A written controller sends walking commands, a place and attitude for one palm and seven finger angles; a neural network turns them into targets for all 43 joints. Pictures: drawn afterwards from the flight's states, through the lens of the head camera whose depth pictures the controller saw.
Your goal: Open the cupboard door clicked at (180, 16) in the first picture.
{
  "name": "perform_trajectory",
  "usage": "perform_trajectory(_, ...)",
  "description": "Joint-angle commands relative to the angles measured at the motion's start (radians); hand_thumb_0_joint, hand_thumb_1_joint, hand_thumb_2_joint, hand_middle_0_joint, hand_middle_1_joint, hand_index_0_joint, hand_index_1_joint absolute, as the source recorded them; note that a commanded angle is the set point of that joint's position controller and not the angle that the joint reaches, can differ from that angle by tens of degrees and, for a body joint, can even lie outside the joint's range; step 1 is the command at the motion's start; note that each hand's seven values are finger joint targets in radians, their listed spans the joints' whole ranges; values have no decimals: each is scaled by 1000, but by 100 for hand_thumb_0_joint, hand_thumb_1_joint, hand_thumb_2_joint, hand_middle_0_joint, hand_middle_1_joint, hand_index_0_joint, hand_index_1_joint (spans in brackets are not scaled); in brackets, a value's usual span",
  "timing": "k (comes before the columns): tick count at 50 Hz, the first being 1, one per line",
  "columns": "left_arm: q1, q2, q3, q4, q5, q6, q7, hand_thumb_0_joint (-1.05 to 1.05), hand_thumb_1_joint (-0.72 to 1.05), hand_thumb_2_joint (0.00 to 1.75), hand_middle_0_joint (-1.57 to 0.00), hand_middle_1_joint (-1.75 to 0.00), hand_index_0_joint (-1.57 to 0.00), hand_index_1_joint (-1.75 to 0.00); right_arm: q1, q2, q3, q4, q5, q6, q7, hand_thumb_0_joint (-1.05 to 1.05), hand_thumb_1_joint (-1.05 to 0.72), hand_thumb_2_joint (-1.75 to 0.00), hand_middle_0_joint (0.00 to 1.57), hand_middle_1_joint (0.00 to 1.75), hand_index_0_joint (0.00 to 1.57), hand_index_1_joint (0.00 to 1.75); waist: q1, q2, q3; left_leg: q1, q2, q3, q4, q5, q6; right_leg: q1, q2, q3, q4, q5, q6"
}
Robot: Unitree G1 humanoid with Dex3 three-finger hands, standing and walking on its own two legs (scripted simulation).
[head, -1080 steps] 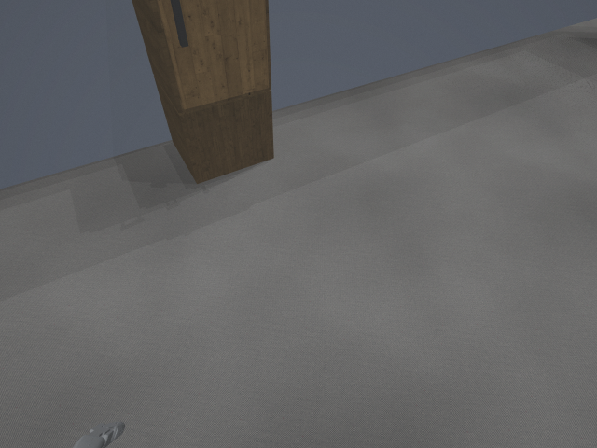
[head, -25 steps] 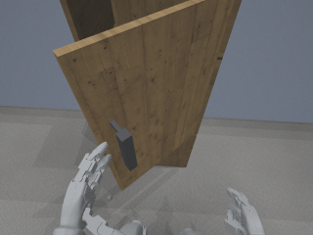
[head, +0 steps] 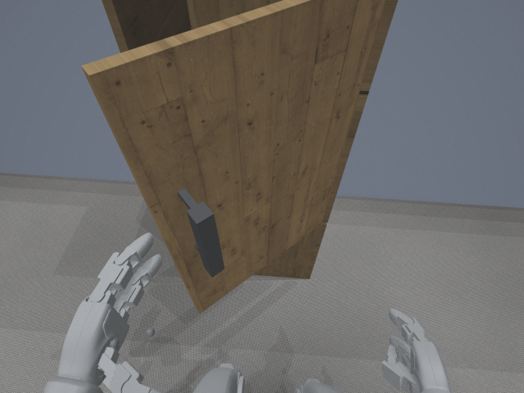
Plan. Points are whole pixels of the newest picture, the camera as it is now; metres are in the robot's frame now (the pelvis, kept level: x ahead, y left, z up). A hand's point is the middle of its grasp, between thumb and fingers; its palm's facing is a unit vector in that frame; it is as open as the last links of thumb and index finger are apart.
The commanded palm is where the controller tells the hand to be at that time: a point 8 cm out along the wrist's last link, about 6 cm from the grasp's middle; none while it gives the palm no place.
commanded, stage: draw the hand back to the body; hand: left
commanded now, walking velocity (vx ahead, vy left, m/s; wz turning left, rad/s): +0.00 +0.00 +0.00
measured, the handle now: (200, 234) +0.32 +0.12 +0.08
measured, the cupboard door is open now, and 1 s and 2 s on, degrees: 43 43 43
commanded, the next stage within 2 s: step back with the hand held close in 1.46 s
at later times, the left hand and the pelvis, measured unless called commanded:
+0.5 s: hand (69, 302) +0.19 +0.21 +0.15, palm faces +0.13 -0.96 -0.25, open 15.6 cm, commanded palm +0.16 +0.27 +0.17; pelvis +0.02 +0.02 +0.05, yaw +0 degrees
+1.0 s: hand out of the picture +0.22 +0.28 +0.23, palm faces +0.38 -0.83 -0.41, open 10.0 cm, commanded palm +0.17 +0.32 +0.25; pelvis +0.03 +0.03 +0.08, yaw -1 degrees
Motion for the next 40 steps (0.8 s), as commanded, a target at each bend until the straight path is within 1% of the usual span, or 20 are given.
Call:
perform_trajectory(1,38,132,146,-275,-28,-35,41,0,-50,30,-15,-30,-15,-30,-64,-100,-47,-181,13,-54,-18,0,-90,-90,20,30,20,30,12,17,-178,181,-15,-42,-202,206,-5,198,-29,163,-268,208,57)
perform_trajectory(3,60,102,135,-241,-43,-6,41,0,-50,30,-15,-30,-15,-30,-68,-99,-42,-178,18,-54,-18,0,-90,-90,20,30,20,30,4,0,-115,183,-14,-46,-226,183,-7,193,-30,154,-298,192,64)
perform_trajectory(5,67,96,133,-221,-52,15,29,0,-50,30,-15,-30,-15,-30,-76,-108,-42,-174,20,-57,-22,0,-90,-90,20,30,20,30,-2,-41,-94,196,-10,-55,-241,191,-4,205,-28,147,-315,199,67)
perform_trajectory(6,72,96,129,-226,-57,22,19,0,-50,30,-15,-30,-15,-30,-72,-112,-41,-177,22,-61,-22,0,-90,-90,20,30,20,30,-3,-35,-89,205,-10,-53,-252,189,-3,208,-30,144,-323,200,69)
perform_trajectory(9,35,122,135,-246,-61,37,-6,0,-50,30,-15,-30,-15,-30,-63,-120,-36,-172,21,-77,-28,0,-90,-90,20,30,20,30,-14,-42,-63,230,-8,-57,-272,185,-1,210,-32,144,-349,194,71)
perform_trajectory(10,26,139,153,-245,-66,38,-9,0,-50,30,-15,-30,-15,-30,-67,-122,-36,-165,21,-83,-30,0,-90,-90,20,30,20,30,-13,-48,-53,233,-4,-61,-278,189,-1,220,-30,147,-356,188,69)
perform_trajectory(15,10,185,212,-323,-78,33,-11,0,-47,32,-15,-30,-15,-30,-64,-121,-31,-153,24,-114,-30,0,-90,-90,20,30,20,30,13,40,-87,324,-5,-62,-324,249,-4,262,-19,115,-357,251,52)
perform_trajectory(19,13,175,229,-315,-96,59,-19,0,-32,37,-16,-30,-16,-30,-68,-117,-25,-135,31,-133,-27,0,-90,-90,20,30,20,30,13,53,-53,368,-2,-70,-364,261,-13,270,-13,88,-375,273,51)
perform_trajectory(20,31,333,279,-367,65,121,131,0,-29,39,-16,-30,-16,-30,-72,-109,-34,-134,12,-108,-55,0,-90,-90,20,30,20,30,72,16,-72,374,19,-64,-414,245,-7,315,-47,159,-444,242,30)
perform_trajectory(21,47,211,194,-400,83,159,193,0,-26,40,-16,-30,-16,-30,-82,-93,-19,-143,6,-99,-63,0,-90,-90,20,30,20,30,39,47,-12,397,11,-54,-433,246,-7,308,-56,157,-473,242,36)
perform_trajectory(22,69,182,178,-368,93,187,225,0,-22,42,-16,-30,-16,-30,-68,-90,-21,-132,5,-91,-65,0,-90,-90,20,30,20,30,33,19,13,403,16,-59,-444,234,-9,309,-58,143,-481,230,39)
perform_trajectory(23,69,165,162,-371,115,206,252,0,-18,43,-16,-30,-16,-30,-65,-92,-18,-123,5,-84,-63,0,-90,-90,20,30,20,30,28,48,26,425,20,-61,-458,241,-8,322,-57,135,-485,244,39)
perform_trajectory(24,81,179,171,-370,130,220,274,0,-15,45,-16,-30,-16,-30,-69,-94,-18,-112,4,-74,-62,0,-90,-90,20,30,20,30,32,58,24,447,24,-63,-472,259,-7,338,-56,131,-495,260,39)
perform_trajectory(25,84,185,179,-351,140,233,292,0,-12,47,-16,-30,-16,-30,-77,-95,-18,-101,1,-70,-64,0,-90,-90,20,30,20,30,32,19,27,462,25,-62,-485,276,-3,361,-55,131,-514,280,41)
perform_trajectory(28,34,230,218,-371,162,242,329,0,-1,51,-17,-30,-17,-30,-94,-101,-14,-88,-6,-65,-70,0,-90,-90,20,30,20,30,31,-31,25,517,28,-58,-530,290,-2,417,-58,124,-552,291,44)
perform_trajectory(31,-14,245,226,-412,175,242,348,0,9,55,-17,-30,-17,-30,-109,-106,-6,-70,-9,-79,-71,0,-90,-90,20,30,20,30,34,37,14,588,31,-68,-584,343,-6,468,-62,120,-574,329,42)
perform_trajectory(34,-46,248,236,-414,182,243,357,0,20,60,-18,-30,-18,-30,-114,-107,-1,-47,-11,-90,-66,0,-90,-90,20,30,20,30,36,54,39,639,39,-84,-632,384,-18,494,-58,114,-601,341,42)
perform_trajectory(35,-63,253,240,-422,184,242,358,0,23,62,-18,-30,-18,-30,-119,-111,-2,-39,-12,-96,-65,0,-90,-90,20,30,20,30,38,51,27,657,41,-88,-641,418,-20,519,-59,112,-610,359,42)
perform_trajectory(36,-58,246,242,-420,185,242,359,0,27,63,-18,-30,-18,-30,-120,-110,-1,-32,-14,-101,-61,0,-90,-90,20,30,20,30,39,69,40,672,46,-93,-657,455,-29,528,-59,109,-615,368,43)
perform_trajectory(40,-43,258,287,-364,182,243,358,0,41,69,-18,-30,-18,-30,-136,-115,-8,-3,-18,-104,-48,0,-90,-90,20,30,20,30,52,10,61,706,56,-95,-705,526,-43,592,-53,103,-652,403,41)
